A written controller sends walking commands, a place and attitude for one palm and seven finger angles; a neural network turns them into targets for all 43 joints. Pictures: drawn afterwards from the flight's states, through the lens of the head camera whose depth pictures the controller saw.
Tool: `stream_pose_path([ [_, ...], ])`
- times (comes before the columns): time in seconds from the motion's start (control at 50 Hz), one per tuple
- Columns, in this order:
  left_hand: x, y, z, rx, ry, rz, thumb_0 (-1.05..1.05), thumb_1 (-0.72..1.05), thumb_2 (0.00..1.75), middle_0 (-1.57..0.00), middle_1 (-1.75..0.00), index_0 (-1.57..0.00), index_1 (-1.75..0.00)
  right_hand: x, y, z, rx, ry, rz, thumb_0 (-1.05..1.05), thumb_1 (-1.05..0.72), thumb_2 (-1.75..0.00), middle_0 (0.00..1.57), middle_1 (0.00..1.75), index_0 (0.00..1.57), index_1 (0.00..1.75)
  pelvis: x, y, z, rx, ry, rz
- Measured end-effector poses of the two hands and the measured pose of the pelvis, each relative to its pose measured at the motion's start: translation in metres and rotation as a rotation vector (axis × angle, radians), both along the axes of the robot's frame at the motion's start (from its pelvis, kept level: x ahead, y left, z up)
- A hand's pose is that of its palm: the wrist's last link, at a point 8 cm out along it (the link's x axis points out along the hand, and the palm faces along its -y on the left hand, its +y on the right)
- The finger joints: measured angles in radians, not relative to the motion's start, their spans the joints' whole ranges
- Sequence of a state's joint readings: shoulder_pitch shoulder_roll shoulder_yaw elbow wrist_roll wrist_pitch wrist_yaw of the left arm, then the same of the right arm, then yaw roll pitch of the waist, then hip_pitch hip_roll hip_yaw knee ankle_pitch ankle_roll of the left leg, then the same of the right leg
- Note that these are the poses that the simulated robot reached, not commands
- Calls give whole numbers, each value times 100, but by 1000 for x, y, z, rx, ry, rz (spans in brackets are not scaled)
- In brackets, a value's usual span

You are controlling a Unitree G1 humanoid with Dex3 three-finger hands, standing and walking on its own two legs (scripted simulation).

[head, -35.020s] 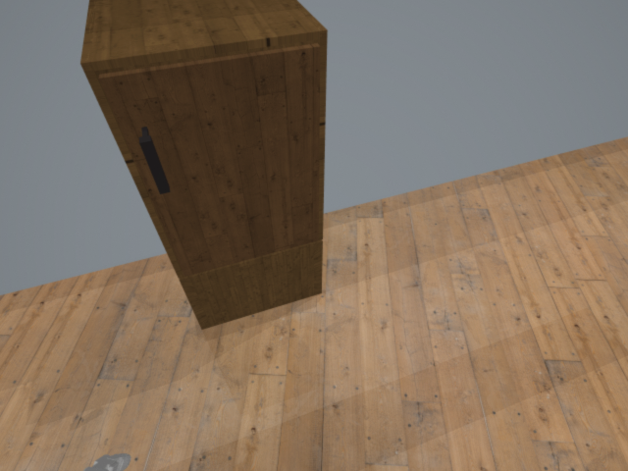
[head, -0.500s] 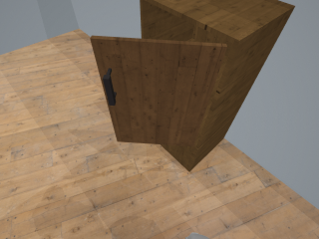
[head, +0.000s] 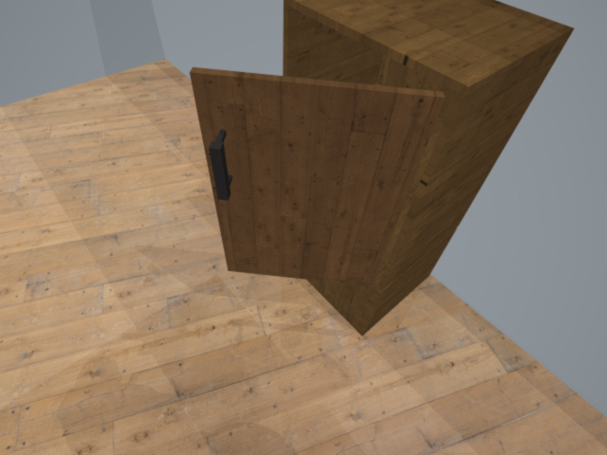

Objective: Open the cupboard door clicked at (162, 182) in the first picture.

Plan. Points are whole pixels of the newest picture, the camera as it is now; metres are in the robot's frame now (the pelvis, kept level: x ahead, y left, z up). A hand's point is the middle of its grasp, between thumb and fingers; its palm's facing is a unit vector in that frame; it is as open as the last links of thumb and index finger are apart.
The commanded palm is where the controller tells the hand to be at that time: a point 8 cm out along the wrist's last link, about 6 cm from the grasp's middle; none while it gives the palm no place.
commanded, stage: come to a stop and stand still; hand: left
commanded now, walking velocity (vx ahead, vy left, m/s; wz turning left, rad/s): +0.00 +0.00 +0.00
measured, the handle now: (223, 165) +0.60 +0.20 +0.00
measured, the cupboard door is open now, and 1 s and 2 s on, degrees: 44 44 44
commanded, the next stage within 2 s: look again from close up in 0.48 s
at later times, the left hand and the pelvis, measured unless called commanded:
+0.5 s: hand out of the picture -0.04 +0.14 -0.18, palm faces +0.01 -0.99 -0.13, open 7.3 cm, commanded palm none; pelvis -0.03 -0.01 +0.01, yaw +0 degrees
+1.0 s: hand out of the picture +0.02 +0.22 -0.17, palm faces +0.02 -0.97 -0.26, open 7.4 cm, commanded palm none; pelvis -0.04 +0.02 +0.00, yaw +0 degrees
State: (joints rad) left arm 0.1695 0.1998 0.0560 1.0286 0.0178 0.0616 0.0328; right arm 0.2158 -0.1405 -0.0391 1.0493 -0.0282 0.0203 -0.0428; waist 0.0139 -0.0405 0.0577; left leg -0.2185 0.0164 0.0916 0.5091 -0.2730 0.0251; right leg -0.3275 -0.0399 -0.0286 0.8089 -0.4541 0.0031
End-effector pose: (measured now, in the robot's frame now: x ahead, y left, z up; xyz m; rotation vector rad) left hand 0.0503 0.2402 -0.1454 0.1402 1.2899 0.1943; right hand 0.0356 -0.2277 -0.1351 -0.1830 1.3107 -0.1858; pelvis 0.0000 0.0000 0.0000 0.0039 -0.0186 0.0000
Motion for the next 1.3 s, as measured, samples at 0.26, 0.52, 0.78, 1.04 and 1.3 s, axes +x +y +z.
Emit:
stream_pose_path([
  [0.26, -81, -24, 7, -7, 129, -15, 1, 91, 90, -20, -30, -20, -30, -18, -12, -5, 49, -24, -23, 1, -91, -90, 20, 30, 20, 30, -19, -11, 4, 6, -17, -9],
  [0.52, -90, -49, -3, -88, 139, -28, 1, 92, 90, -20, -30, -20, -30, -100, -2, 0, 45, 164, -75, 1, -91, -90, 20, 30, 20, 30, -27, -12, 7, -3, -23, -8],
  [0.78, -64, -4, 0, 12, 29, -50, 1, 91, 90, -20, -30, -21, -30, -75, 1, -7, 27, 42, -59, 1, -90, -90, 20, 30, 20, 30, -27, 2, -3, -19, -5, 13],
  [1.04, -40, 33, 13, 54, -111, -72, 1, 91, 90, -20, -30, -20, -30, 0, -3, 14, -23, -197, 45, 1, -90, -90, 20, 30, 20, 30, -41, 19, -1, -18, -33, 5],
  [1.3, -95, 37, 8, 35, 22, -52, 1, 91, 90, -20, -30, -20, -30, -27, -5, 14, -33, -112, 52, 1, -90, -90, 20, 30, 20, 30, -51, 25, 3, -15, -27, 10],
])
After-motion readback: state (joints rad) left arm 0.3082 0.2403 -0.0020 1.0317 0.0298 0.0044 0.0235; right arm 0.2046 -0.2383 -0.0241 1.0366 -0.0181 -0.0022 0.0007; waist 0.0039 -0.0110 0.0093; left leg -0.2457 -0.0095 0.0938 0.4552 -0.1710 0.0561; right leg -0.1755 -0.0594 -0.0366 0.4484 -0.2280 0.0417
